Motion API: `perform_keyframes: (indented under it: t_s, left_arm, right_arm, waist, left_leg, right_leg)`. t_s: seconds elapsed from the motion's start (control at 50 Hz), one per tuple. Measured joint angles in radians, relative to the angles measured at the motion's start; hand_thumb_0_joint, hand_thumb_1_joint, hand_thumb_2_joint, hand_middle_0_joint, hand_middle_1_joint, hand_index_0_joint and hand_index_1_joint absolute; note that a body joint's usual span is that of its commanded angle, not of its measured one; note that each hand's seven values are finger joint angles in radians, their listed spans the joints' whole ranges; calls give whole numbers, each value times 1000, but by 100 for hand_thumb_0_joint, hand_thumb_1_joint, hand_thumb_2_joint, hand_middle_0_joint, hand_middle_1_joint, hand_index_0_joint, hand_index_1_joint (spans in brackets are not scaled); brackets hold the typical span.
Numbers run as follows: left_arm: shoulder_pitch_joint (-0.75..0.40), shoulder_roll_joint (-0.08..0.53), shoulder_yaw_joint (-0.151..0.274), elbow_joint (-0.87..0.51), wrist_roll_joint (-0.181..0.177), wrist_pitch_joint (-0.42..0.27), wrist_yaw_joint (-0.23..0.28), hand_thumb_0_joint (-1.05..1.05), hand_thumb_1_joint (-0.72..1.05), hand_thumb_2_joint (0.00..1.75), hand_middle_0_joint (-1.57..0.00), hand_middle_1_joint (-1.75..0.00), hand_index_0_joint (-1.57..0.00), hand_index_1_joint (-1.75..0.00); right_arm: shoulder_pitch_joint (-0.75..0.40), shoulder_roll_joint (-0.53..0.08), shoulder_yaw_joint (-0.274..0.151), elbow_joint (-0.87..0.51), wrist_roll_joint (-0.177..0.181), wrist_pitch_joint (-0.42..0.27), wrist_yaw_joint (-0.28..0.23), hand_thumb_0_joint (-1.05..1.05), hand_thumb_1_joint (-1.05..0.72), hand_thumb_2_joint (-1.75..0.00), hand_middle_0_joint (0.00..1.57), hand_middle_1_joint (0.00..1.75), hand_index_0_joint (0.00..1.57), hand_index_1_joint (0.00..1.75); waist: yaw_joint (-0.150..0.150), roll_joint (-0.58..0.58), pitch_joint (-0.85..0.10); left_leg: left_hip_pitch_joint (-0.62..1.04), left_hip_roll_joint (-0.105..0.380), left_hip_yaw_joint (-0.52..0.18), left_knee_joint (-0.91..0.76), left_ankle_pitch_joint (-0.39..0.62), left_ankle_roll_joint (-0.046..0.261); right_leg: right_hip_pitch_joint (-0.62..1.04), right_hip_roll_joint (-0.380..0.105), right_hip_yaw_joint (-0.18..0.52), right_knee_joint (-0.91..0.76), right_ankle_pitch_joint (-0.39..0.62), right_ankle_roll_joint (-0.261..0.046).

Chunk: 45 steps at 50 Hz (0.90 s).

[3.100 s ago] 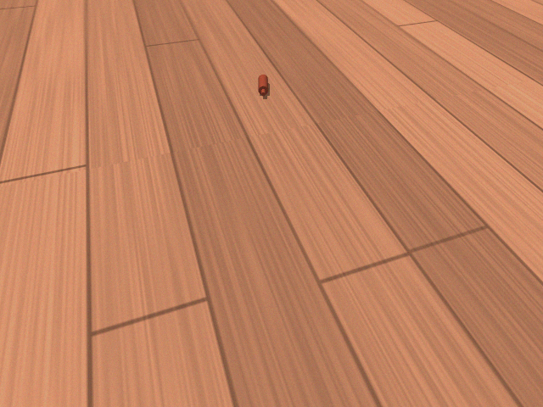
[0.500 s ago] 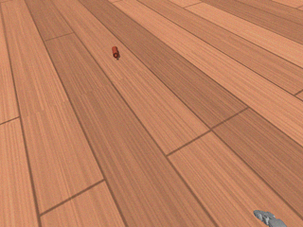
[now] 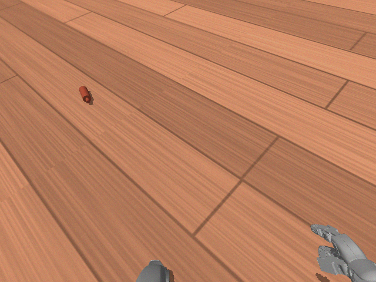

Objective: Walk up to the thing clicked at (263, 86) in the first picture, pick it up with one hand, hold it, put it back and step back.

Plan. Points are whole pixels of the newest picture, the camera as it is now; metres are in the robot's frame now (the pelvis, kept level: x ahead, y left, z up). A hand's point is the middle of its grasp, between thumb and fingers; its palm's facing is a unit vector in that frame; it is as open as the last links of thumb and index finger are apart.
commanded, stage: walk up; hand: left
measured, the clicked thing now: (85, 95) +1.63 +0.93 -0.72
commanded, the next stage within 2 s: none
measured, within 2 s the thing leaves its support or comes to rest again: neither
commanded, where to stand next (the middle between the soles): +1.19 +1.12 m, yaw -61 degrees
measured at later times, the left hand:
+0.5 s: hand (70, 152) +0.52 +0.40 -0.09, palm faces -0.29 -0.76 -0.58, open 7.4 cm
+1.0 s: hand (53, 118) +0.74 +0.57 -0.15, palm faces -0.40 -0.72 -0.57, open 7.4 cm
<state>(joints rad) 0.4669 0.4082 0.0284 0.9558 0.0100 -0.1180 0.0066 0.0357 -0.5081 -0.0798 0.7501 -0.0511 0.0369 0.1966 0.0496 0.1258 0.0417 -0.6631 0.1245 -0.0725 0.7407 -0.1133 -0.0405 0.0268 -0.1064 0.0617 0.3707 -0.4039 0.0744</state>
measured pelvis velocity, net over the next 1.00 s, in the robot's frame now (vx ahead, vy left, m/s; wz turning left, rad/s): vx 0.55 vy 0.29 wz -0.47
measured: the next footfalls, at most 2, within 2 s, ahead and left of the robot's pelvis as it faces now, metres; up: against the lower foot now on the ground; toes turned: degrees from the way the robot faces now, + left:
left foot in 0.06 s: +0.24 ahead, +0.18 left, +0.00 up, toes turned +0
right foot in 0.50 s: +0.41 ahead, -0.01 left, +0.00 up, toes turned -25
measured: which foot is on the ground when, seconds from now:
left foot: up 0.00-0.04, down 0.06-0.50, up 0.52-0.82, down 0.84-1.00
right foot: down 0.00-0.06, up 0.08-0.48, down 0.50-0.86, up 0.88-1.00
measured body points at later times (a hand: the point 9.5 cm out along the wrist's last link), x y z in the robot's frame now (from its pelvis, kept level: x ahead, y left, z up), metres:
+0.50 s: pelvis +0.29 +0.13 -0.01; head +0.30 +0.09 +0.44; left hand +0.53 +0.44 -0.05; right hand +0.21 -0.21 -0.14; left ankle +0.20 +0.19 -0.71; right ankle +0.37 +0.01 -0.73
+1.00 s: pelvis +0.55 +0.29 -0.02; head +0.59 +0.27 +0.43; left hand +0.76 +0.60 -0.11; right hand +0.52 -0.05 -0.11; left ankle +0.64 +0.39 -0.72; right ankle +0.49 +0.15 -0.66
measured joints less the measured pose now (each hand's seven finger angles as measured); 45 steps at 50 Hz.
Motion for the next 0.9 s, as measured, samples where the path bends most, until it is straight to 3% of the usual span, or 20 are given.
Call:
perform_keyframes:
  t_s: [0.06, 0.08, 0.12, 0.16, 0.22, 0.28, 0.36, 0.44, 0.46, 0.5, 0.56, 0.6, 0.68, 0.76, 0.84, 0.88, 0.9]
  left_arm:
    - [-16, 41, 8, -12, 5, 17, 14, 1, 90, 90, -21, -30, -21, -30]
    - [-46, 61, 13, -10, 6, 29, 21, 1, 90, 90, -21, -30, -21, -30]
    - [-121, 87, 16, -12, -4, 46, 41, 1, 90, 90, -21, -30, -21, -30]
    - [-176, 105, 15, -24, -14, 41, 45, 1, 91, 90, -21, -30, -20, -30]
    - [-212, 119, 18, -45, -25, 32, 29, 1, 91, 90, -20, -30, -20, -30]
    - [-220, 121, 23, -51, -21, 46, 13, 1, 91, 90, -20, -30, -20, -30]
    - [-232, 106, 33, -57, -18, 72, -2, 1, 91, 90, -20, -30, -20, -30]
    - [-241, 95, 41, -77, -21, 79, -9, 1, 91, 90, -20, -30, -20, -30]
    - [-244, 97, 42, -88, -22, 76, -9, 1, 91, 90, -20, -30, -20, -30]
    - [-244, 112, 51, -122, -21, 56, 4, 1, 90, 90, -20, -30, -20, -30]
    - [-247, 104, 49, -163, -27, 45, 54, 0, 90, 90, -21, -30, -20, -30]
    - [-231, 82, 34, -164, -34, 44, 79, 0, 90, 90, -21, -30, -20, -30]
    - [-174, 43, 14, -127, -3, 32, 80, 0, 90, 90, -21, -30, -20, -30]
    - [-126, 31, 9, -88, 25, 25, 68, 1, 90, 90, -21, -30, -21, -30]
    - [-82, 44, 17, -63, 32, 31, 64, 1, 90, 90, -21, -30, -21, -30]
    - [-89, 74, 32, -38, 29, 50, 72, 1, 90, 90, -21, -30, -21, -30]
    - [-104, 83, 38, -19, 22, 61, 84, 1, 90, 90, -21, -30, -21, -30]
  right_arm:
    - [14, -7, -21, -17, 1, -8, -8, 1, -90, -90, 20, 29, 20, 30]
    - [18, 5, -33, -22, 0, -21, -23, 1, -90, -90, 20, 29, 20, 30]
    - [38, 35, -35, -21, 13, -35, -51, 1, -90, -90, 20, 29, 20, 30]
    - [64, 68, -25, -3, 22, -24, -67, 1, -91, -90, 20, 29, 20, 30]
    - [123, 90, -15, 9, 16, -18, -77, 1, -90, -90, 20, 29, 20, 30]
    - [189, 81, -21, 9, 6, -22, -82, 1, -90, -90, 20, 29, 20, 30]
    - [258, 43, -39, 12, -1, -17, -84, 1, -90, -90, 20, 29, 20, 30]
    - [302, 21, -52, 17, -9, -1, -85, 1, -90, -90, 20, 29, 20, 30]
    - [311, 20, -53, 16, -10, 1, -87, 1, -90, -90, 20, 29, 20, 30]
    - [321, 35, -48, 17, -12, 8, -96, 1, -90, -90, 20, 29, 20, 30]
    - [286, 56, -29, 13, -19, 28, -108, 1, -90, -90, 20, 29, 20, 30]
    - [254, 55, -16, 1, -20, 32, -110, 2, -90, -90, 20, 29, 20, 30]
    - [167, 36, -8, -45, -5, 30, -85, 1, -90, -90, 20, 29, 20, 30]
    - [111, 20, -17, -70, 2, 32, -54, 1, -90, -90, 20, 29, 20, 30]
    - [95, -4, -33, -68, 2, 24, -49, 1, -90, -90, 20, 29, 20, 30]
    - [89, 21, -43, -62, -10, 4, -66, 1, -90, -90, 20, 29, 20, 30]
    - [93, 36, -37, -58, -10, -6, -76, 1, -90, -90, 20, 29, 20, 30]
  waist:
    - [-15, -23, 5]
    - [-29, -54, 28]
    - [-47, -88, 64]
    - [-63, -120, 76]
    - [-98, -143, 60]
    - [-139, -137, 32]
    - [-181, -102, 9]
    - [-198, -65, -1]
    - [-199, -54, -1]
    - [-178, -49, 5]
    - [-140, -11, 39]
    - [-116, 8, 39]
    - [-89, 25, 37]
    - [-61, 8, 19]
    - [-40, -9, -13]
    - [-52, -60, -2]
    - [-54, -70, 8]
  left_leg:
    - [96, -34, 35, -76, -11, 22]
    - [93, -59, 57, -20, -31, 26]
    - [101, -73, 93, 44, -99, 37]
    - [159, -81, 133, -4, -115, 51]
    - [263, -97, 190, -108, -120, 77]
    - [360, -120, 240, -178, -150, 102]
    - [479, -156, 294, -248, -203, 123]
    - [569, -182, 333, -263, -286, 131]
    - [575, -178, 336, -229, -325, 128]
    - [522, -151, 326, -19, -392, 89]
    - [305, -139, 130, 466, -415, -12]
    - [180, -113, 47, 609, -355, -23]
    - [34, -11, -43, 498, -262, 3]
    - [11, 53, -45, 285, -164, 19]
    - [107, 37, 7, 104, -161, 35]
    - [121, -6, 55, 144, -243, -11]
    - [123, -7, 72, 167, -263, -14]
  right_leg:
    - [-20, -48, 24, 151, -102, 5]
    - [-79, -72, 39, 322, -107, -30]
    - [-242, -27, 84, 671, -103, -101]
    - [-390, 10, 53, 840, -12, -132]
    - [-535, 18, -54, 809, 65, -124]
    - [-608, 19, -133, 703, 74, -105]
    - [-641, 9, -186, 550, 127, -94]
    - [-601, 5, -210, 408, 209, -104]
    - [-569, 13, -220, 361, 214, -113]
    - [-495, 36, -230, 279, 221, -137]
    - [-485, 66, -241, 373, 137, -139]
    - [-454, 70, -230, 372, 111, -130]
    - [-392, 46, -171, 352, 82, -72]
    - [-365, -7, -94, 362, 30, -51]
    - [-365, -66, -12, 395, -34, -46]
    - [-411, -97, 54, 518, -86, -83]
    - [-453, -66, 74, 625, -118, -103]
